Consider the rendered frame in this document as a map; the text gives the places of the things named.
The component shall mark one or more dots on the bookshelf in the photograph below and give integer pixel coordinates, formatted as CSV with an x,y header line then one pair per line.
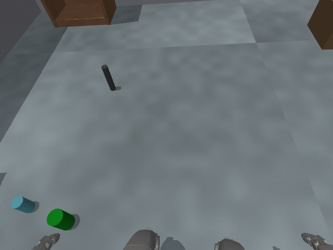
x,y
71,13

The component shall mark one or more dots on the right robot hand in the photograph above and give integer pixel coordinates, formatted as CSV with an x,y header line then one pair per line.
x,y
317,242

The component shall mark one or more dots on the left robot hand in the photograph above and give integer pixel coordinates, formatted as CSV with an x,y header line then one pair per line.
x,y
47,242

